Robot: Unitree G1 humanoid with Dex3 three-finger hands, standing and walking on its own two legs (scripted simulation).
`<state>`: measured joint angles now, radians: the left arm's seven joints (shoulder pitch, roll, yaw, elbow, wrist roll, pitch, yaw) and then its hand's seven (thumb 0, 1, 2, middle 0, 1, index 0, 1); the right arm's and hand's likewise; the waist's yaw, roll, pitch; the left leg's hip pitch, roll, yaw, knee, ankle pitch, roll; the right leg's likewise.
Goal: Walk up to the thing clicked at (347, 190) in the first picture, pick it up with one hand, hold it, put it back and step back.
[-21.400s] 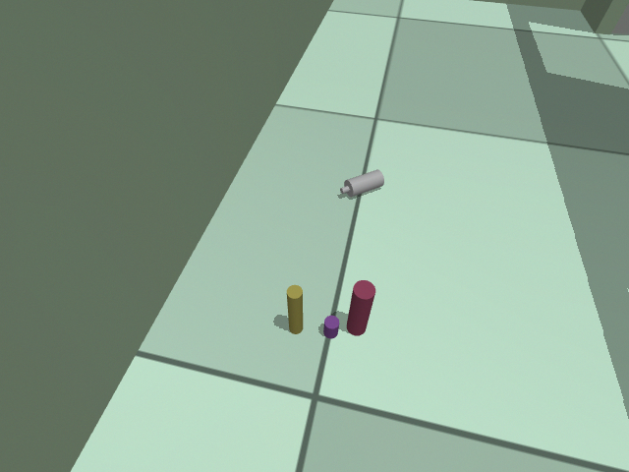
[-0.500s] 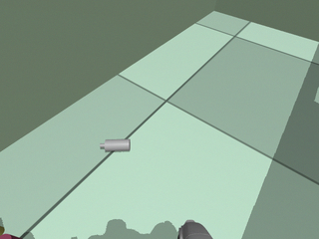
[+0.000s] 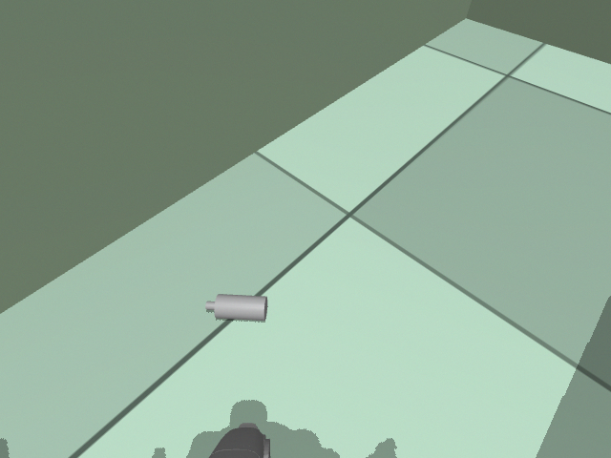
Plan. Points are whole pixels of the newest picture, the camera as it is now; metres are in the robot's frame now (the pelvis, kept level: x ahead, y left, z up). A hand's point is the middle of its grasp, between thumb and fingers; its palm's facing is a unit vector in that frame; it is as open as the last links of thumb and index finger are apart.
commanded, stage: walk up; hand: left
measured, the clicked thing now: (236, 306) +0.66 +0.26 -0.73
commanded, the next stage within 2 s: none
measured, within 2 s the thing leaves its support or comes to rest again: neither
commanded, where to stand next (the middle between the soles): +0.28 +0.02 m, yaw -1 degrees
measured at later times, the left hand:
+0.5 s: hand (116, 411) +0.20 +0.30 -0.14, palm faces -0.07 -0.91 -0.41, open 7.4 cm
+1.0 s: hand (139, 369) +0.27 +0.29 -0.16, palm faces -0.02 -0.94 -0.33, open 7.4 cm
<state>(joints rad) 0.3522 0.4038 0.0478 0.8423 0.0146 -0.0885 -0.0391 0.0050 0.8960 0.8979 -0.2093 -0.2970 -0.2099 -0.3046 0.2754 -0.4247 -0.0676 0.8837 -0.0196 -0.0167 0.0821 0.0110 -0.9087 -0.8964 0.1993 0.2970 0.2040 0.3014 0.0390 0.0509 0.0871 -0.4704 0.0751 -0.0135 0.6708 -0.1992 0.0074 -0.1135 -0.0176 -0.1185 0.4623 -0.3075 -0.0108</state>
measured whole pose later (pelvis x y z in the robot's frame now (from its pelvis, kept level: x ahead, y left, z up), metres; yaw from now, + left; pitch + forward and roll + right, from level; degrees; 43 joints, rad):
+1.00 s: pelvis +0.18 +0.04 -0.01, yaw +0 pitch -3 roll -1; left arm 0.18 0.38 0.01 0.98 0.00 0.00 -0.01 0.00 0.90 0.90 -0.21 -0.30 -0.21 -0.30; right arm 0.20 -0.37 -0.01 1.01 -0.01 -0.01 0.02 0.01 -0.91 -0.90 0.20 0.30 0.21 0.30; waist 0.01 -0.03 0.06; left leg -0.29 0.03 0.01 0.61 -0.26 -0.01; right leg -0.30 -0.04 0.00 0.61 -0.31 -0.01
